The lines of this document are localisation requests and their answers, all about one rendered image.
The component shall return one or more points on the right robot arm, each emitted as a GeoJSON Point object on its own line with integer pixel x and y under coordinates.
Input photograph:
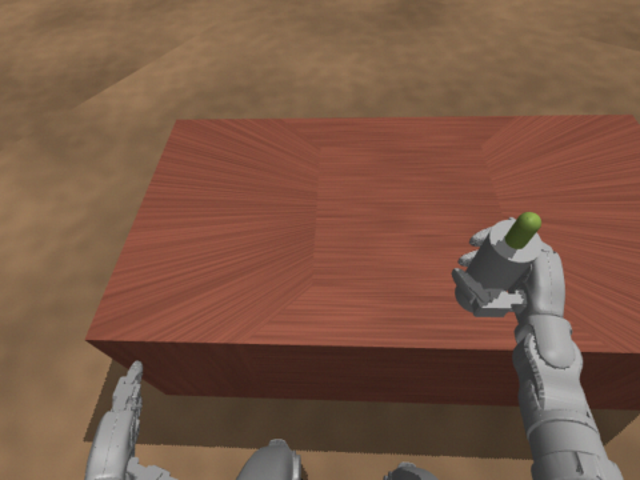
{"type": "Point", "coordinates": [563, 437]}

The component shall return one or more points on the bottle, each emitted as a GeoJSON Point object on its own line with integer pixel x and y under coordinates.
{"type": "Point", "coordinates": [508, 250]}

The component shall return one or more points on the right robot hand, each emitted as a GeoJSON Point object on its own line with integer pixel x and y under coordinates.
{"type": "Point", "coordinates": [539, 290]}

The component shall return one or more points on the left robot hand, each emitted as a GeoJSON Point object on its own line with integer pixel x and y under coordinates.
{"type": "Point", "coordinates": [112, 454]}

